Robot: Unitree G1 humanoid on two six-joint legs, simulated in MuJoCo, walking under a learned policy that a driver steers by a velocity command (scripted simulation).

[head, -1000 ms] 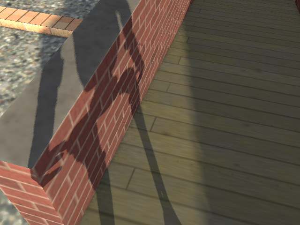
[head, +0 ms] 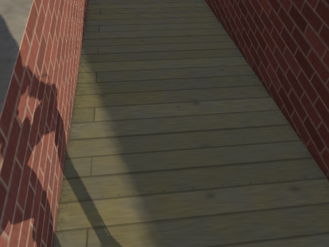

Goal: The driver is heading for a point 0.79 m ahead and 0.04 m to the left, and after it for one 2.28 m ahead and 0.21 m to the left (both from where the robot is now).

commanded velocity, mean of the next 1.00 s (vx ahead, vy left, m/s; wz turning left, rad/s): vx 0.50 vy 0.00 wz -0.02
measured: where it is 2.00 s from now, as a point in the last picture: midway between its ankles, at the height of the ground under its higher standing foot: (161, 155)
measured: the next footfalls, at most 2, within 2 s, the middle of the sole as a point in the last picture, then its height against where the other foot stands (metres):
right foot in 0.34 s outside the picture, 0.05 m lower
left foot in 0.82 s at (133, 228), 0.05 m lower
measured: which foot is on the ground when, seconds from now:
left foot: down 0.00-0.32, up 0.34-0.80, down 0.82-1.00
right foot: up 0.00-0.32, down 0.34-0.84, up 0.86-1.00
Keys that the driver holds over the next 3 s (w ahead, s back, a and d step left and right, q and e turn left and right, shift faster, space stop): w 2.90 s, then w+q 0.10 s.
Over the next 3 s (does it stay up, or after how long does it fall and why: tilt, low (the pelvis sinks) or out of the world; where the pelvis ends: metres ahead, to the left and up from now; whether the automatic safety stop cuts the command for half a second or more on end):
stays up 1.64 0.01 -0.29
